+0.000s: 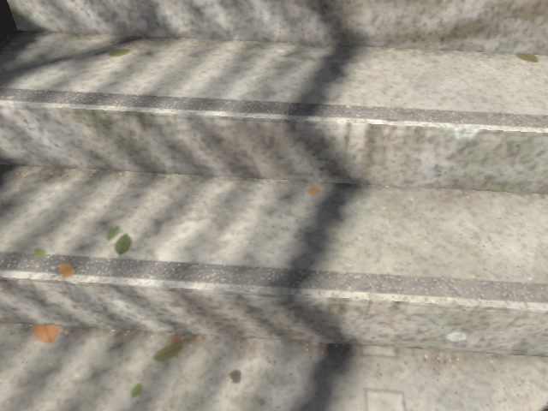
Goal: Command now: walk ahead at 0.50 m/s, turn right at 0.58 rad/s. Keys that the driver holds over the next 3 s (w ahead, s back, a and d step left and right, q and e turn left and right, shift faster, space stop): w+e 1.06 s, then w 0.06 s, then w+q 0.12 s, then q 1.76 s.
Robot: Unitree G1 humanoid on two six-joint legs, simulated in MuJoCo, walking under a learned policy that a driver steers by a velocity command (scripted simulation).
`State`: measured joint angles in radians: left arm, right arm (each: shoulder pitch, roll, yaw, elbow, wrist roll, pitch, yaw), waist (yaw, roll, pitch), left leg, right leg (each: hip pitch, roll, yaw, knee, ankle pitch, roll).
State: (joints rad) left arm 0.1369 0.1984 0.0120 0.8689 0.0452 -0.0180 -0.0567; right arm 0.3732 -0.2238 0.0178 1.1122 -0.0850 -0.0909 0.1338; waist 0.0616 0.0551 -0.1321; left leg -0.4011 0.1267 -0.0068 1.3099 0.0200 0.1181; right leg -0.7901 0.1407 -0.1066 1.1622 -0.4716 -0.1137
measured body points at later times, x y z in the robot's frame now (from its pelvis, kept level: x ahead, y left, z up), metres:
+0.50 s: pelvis +0.28 +0.07 +0.19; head +0.26 +0.08 +0.64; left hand +0.42 +0.30 +0.05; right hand +0.35 -0.19 +0.08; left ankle +0.36 +0.15 -0.47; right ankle +0.17 -0.06 -0.34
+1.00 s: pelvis +0.53 -0.05 +0.26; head +0.54 -0.03 +0.71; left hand +0.84 -0.10 +0.20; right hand +0.30 -0.04 +0.13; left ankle +0.37 +0.16 -0.46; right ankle +0.63 -0.23 -0.27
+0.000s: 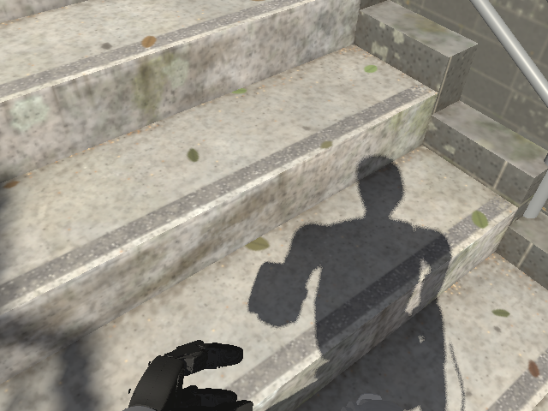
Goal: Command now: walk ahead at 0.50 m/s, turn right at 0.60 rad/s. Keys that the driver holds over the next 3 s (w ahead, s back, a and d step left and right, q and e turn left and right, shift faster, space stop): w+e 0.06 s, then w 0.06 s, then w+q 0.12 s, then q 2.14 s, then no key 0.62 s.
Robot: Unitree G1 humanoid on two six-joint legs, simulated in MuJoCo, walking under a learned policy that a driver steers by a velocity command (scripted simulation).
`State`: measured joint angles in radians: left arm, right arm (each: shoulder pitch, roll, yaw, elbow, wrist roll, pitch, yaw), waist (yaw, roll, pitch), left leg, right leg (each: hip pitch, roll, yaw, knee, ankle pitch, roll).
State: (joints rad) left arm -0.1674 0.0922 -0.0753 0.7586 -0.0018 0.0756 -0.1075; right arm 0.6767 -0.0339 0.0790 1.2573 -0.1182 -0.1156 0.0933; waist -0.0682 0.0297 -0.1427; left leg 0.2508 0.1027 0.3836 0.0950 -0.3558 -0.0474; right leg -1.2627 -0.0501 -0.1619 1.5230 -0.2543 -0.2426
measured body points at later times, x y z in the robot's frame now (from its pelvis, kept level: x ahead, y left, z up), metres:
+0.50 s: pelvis +0.31 +0.00 +0.20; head +0.31 +0.01 +0.65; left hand +0.29 +0.21 +0.04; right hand +0.53 -0.18 +0.12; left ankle +0.46 +0.10 -0.37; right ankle +0.20 -0.09 -0.55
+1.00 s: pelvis +0.44 +0.00 +0.32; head +0.44 +0.00 +0.77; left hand +0.59 +0.28 +0.24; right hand +0.63 -0.20 +0.22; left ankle +0.46 +0.10 -0.39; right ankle +0.54 -0.14 -0.31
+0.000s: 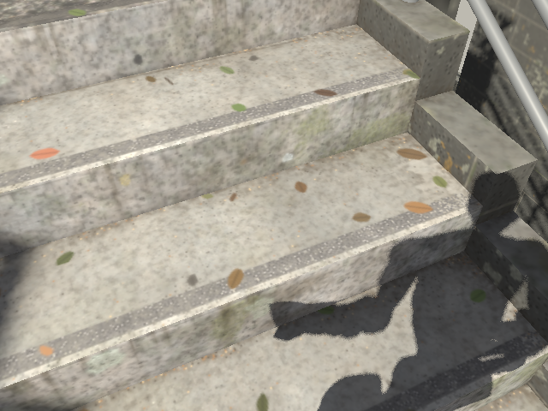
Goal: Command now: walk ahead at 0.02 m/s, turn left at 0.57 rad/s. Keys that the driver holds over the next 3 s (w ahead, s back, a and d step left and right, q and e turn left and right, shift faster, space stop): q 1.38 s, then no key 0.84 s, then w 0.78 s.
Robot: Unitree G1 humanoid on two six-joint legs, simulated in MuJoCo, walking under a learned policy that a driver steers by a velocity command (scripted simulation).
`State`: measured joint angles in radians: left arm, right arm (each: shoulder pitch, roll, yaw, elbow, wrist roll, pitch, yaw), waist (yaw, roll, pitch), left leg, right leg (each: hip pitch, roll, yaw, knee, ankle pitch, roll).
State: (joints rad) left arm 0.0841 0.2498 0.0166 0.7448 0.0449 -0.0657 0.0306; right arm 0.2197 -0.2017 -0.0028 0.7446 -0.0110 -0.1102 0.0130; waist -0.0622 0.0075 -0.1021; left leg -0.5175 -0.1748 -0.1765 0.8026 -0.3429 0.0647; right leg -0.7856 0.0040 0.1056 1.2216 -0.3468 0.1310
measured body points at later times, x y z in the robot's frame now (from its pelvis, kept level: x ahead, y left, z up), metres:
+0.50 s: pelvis +0.05 -0.03 +0.03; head +0.07 -0.02 +0.48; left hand +0.16 +0.27 -0.04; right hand +0.30 -0.18 -0.06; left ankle +0.04 +0.08 -0.67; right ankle +0.11 -0.15 -0.71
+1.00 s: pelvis +0.08 -0.02 +0.02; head +0.10 +0.00 +0.47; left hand +0.10 +0.28 -0.06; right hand +0.36 -0.12 -0.06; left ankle +0.04 +0.08 -0.70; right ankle +0.14 -0.13 -0.68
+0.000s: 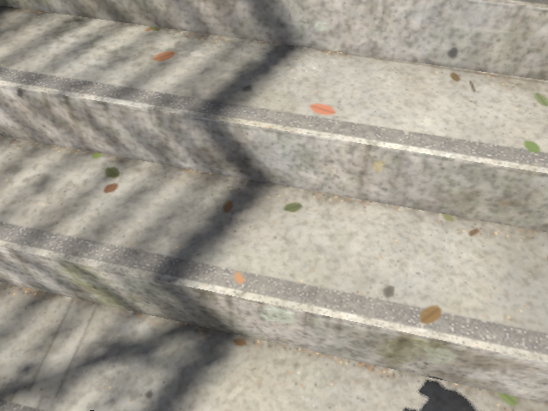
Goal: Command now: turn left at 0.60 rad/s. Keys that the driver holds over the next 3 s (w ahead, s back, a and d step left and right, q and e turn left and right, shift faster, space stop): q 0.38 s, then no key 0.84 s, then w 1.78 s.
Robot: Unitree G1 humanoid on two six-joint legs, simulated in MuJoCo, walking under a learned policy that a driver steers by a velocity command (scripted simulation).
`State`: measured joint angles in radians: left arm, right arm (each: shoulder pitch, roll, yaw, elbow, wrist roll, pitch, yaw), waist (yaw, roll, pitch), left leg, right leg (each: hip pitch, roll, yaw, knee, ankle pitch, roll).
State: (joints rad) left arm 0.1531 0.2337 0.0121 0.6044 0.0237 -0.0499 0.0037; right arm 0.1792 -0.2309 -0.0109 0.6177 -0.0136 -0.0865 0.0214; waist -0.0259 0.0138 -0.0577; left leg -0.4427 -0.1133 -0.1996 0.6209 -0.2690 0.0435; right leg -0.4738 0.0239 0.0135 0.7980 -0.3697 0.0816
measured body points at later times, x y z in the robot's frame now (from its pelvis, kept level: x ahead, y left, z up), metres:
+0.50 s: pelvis +0.02 -0.02 +0.01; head +0.04 -0.03 +0.46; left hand +0.03 +0.22 -0.10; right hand +0.29 -0.17 -0.08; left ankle +0.01 +0.13 -0.61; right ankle -0.01 -0.12 -0.73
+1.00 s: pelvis +0.05 +0.05 +0.00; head +0.07 +0.04 +0.45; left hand +0.07 +0.30 -0.12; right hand +0.29 -0.11 -0.12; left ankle +0.03 +0.15 -0.73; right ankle +0.00 -0.13 -0.73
